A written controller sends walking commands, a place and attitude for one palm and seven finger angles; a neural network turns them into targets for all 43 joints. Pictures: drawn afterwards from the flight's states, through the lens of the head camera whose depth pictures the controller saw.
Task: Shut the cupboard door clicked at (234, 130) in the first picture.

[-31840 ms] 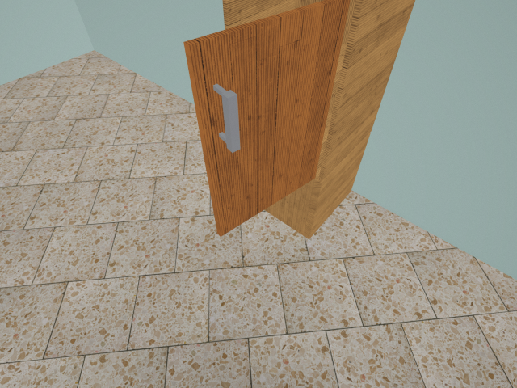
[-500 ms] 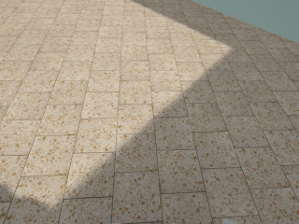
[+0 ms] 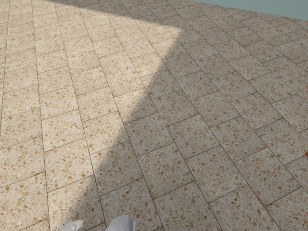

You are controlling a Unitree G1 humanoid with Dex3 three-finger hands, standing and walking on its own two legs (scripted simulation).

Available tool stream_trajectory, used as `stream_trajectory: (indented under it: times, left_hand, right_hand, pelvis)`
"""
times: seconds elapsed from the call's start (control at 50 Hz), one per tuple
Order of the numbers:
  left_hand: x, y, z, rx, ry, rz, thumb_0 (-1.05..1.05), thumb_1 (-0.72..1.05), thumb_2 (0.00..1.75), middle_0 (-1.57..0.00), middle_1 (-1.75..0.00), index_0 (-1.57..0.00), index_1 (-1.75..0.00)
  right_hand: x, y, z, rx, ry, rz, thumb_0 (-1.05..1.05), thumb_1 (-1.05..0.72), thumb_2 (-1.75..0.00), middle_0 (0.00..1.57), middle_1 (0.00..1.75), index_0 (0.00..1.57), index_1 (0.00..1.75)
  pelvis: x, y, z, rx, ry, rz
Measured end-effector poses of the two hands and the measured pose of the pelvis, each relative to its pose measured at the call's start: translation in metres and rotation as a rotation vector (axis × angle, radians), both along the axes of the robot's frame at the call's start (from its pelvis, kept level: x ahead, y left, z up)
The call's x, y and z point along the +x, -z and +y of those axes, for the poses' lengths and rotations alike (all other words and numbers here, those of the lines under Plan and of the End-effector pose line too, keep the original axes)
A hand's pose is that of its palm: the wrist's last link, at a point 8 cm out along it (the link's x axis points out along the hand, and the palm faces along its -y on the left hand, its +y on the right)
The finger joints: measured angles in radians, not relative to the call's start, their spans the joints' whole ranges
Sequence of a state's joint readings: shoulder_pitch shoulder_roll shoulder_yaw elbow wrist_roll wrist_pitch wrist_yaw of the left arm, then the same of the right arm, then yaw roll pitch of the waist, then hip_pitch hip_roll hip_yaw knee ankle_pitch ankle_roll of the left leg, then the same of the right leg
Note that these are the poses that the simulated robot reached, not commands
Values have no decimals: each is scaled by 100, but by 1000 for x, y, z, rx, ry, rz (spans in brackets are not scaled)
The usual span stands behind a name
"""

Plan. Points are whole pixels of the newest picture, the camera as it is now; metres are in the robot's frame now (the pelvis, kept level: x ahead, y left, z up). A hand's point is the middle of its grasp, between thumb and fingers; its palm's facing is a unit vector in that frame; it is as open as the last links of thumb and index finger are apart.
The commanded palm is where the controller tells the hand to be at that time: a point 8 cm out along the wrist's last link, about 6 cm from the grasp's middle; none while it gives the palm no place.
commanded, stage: turn to face it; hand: left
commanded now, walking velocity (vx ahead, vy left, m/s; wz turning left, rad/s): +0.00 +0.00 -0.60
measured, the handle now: out of the picture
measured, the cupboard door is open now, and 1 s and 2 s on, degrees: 48 48 48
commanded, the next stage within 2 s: take the last steps up to it in 1.72 s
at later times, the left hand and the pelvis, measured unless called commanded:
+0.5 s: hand (104, 203) +0.21 +0.17 -0.16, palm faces -0.32 -0.91 -0.27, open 7.4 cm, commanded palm none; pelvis +0.03 +0.00 -0.01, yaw -19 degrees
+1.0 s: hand (119, 182) +0.27 +0.13 -0.16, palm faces -0.55 -0.81 -0.20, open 7.4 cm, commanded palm none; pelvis +0.07 +0.01 +0.01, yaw -36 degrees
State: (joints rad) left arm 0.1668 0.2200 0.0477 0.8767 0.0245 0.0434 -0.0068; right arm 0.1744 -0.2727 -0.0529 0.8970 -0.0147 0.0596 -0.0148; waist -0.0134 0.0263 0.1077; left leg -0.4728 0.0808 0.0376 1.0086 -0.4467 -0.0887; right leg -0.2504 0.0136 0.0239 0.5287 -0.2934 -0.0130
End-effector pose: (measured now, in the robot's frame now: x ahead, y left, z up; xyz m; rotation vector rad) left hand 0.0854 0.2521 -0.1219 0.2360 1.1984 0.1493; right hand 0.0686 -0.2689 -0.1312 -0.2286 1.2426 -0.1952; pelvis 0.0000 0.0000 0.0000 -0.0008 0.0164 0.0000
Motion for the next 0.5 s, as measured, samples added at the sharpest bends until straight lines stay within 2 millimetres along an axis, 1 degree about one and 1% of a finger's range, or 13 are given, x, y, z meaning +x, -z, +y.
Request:
stream_trajectory:
  times: [0.08, 0.14, 0.16, 0.2, 0.28, 0.34, 0.4, 0.44, 0.48, 0.5]
  left_hand:
    - [10, 10, 3, -33, 35, 27, 1, 91, 90, -20, -30, -20, -30]
    - [24, 25, 12, -56, 55, 36, 1, 91, 90, -20, -30, -20, -30]
    - [29, 28, 15, -60, 62, 38, 1, 91, 90, -20, -30, -20, -30]
    - [40, 29, 19, -60, 89, 41, 1, 91, 90, -20, -30, -20, -30]
    - [65, 18, 19, -63, 140, 27, 1, 91, 90, -20, -30, -20, -29]
    - [84, 9, 11, -58, 187, 12, 1, 91, 90, -20, -30, -20, -29]
    - [104, 2, -3, -44, 248, -8, 1, 91, 90, -20, -30, -19, -29]
    - [116, 0, -16, -30, 289, -27, 1, 91, 90, -20, -30, -19, -29]
    - [126, 2, -27, -9, 331, -60, 1, 91, 90, -20, -30, -20, -29]
    - [129, 2, -32, -1, 342, -68, 1, 91, 90, -20, -30, -20, -29]
  right_hand:
    - [6, -8, 11, -11, 33, -39, 1, -91, -90, 20, 29, 20, 30]
    - [7, -9, 22, -34, 53, -74, 1, -91, -90, 20, 29, 20, 30]
    - [4, -9, 26, -40, 58, -76, 1, -91, -90, 20, 29, 20, 30]
    - [-4, -12, 33, -41, 70, -68, 0, -91, -90, 20, 29, 20, 30]
    - [-24, -18, 42, -28, 118, -30, 0, -91, -90, 20, 30, 21, 30]
    - [-40, -17, 42, -12, 169, -8, 0, -90, -90, 20, 30, 21, 30]
    - [-57, -10, 36, 8, 229, 7, 0, -90, -90, 20, 30, 21, 30]
    - [-68, -2, 29, 22, 271, 14, 0, -90, -90, 20, 30, 21, 30]
    - [-78, 11, 19, 35, 312, 16, 0, -90, -90, 20, 30, 21, 30]
    - [-83, 16, 14, 37, 330, 26, 0, -90, -90, 20, 30, 21, 30]
  pelvis:
    - [8, 1, 11, -1, 47, 3]
    - [16, 9, 23, -21, 85, 9]
    - [17, 11, 26, -18, 97, 8]
    - [18, 9, 28, -20, 130, 2]
    - [22, -1, 28, -32, 180, -1]
    - [24, -5, 26, -39, 219, 2]
    - [26, -4, 21, -40, 260, 4]
    - [27, 0, 14, -34, 289, 2]
    - [28, 10, 4, -9, 312, 3]
    - [28, 13, 3, -15, 323, 3]
